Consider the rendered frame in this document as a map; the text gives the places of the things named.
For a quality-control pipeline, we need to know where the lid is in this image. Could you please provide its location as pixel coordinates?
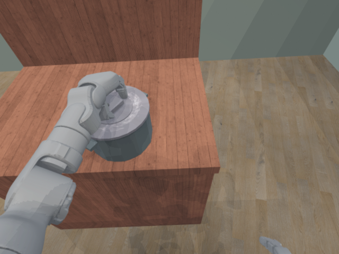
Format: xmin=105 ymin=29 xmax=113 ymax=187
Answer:
xmin=91 ymin=86 xmax=150 ymax=141

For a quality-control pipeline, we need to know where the left robot forearm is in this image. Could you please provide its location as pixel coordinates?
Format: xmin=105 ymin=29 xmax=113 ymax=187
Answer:
xmin=4 ymin=80 xmax=106 ymax=211

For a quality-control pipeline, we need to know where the robot right hand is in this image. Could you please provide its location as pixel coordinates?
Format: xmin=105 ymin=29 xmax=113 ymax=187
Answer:
xmin=259 ymin=237 xmax=291 ymax=254

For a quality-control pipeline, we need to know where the robot left upper arm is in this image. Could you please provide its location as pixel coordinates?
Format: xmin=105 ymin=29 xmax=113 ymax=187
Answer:
xmin=0 ymin=165 xmax=76 ymax=254

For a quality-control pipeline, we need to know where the pot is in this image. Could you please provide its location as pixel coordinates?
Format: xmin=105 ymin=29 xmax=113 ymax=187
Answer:
xmin=86 ymin=92 xmax=153 ymax=162

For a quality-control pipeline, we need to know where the table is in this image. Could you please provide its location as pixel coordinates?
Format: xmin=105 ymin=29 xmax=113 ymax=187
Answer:
xmin=0 ymin=0 xmax=220 ymax=229

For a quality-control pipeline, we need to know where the knob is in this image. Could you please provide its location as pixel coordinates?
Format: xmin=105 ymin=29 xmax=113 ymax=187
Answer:
xmin=106 ymin=94 xmax=124 ymax=113

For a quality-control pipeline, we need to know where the robot left hand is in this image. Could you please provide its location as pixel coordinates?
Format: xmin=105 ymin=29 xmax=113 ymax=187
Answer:
xmin=78 ymin=71 xmax=128 ymax=121

